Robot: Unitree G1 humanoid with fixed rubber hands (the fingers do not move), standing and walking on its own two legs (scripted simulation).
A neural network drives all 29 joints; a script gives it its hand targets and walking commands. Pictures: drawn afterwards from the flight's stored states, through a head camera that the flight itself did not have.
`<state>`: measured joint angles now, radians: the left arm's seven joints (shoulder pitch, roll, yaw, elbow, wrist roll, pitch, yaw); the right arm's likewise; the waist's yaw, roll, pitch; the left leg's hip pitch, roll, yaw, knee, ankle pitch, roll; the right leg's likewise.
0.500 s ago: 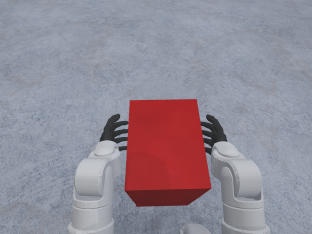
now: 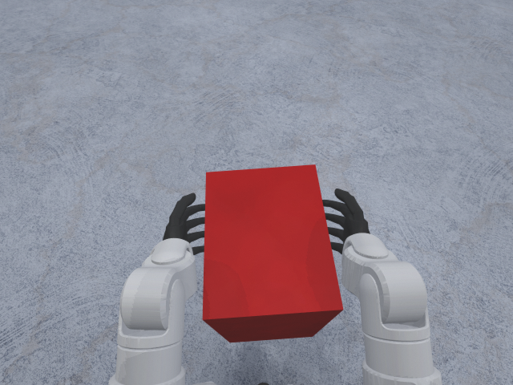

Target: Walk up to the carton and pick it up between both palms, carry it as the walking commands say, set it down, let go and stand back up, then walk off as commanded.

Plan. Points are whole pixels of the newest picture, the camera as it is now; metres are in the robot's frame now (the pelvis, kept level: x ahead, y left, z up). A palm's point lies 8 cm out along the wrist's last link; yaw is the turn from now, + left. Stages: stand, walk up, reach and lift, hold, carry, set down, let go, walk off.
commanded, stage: carry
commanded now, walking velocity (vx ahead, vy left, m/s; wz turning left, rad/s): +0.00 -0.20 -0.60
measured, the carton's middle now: (266, 265) +0.29 +0.00 +0.01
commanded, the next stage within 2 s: none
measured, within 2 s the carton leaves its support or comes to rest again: neither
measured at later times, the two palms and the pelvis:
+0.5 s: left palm (392, 262) +0.26 -0.18 +0.08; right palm out of the picture +0.17 -0.40 +0.07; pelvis -0.05 -0.18 -0.01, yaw -20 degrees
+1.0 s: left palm out of the picture +0.18 -0.30 +0.11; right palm out of the picture +0.07 -0.52 +0.12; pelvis -0.13 -0.30 +0.01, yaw -25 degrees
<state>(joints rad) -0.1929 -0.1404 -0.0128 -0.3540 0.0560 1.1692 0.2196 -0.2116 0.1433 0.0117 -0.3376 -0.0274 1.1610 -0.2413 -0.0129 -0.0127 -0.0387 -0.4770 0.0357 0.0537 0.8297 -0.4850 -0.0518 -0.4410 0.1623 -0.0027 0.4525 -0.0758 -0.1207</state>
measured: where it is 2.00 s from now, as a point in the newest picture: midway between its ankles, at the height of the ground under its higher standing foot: outside the picture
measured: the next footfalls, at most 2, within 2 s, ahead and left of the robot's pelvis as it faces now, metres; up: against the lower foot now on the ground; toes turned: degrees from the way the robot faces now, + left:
left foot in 0.04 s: +0.04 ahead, +0.09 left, +0.00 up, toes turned +4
right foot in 0.40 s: +0.02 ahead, -0.36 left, +0.00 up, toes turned -23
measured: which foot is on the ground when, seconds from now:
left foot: up 0.00-0.02, down 0.04-0.40, up 0.42-0.68, down 0.70-1.00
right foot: down 0.00-0.06, up 0.08-0.38, down 0.40-0.72, up 0.74-1.00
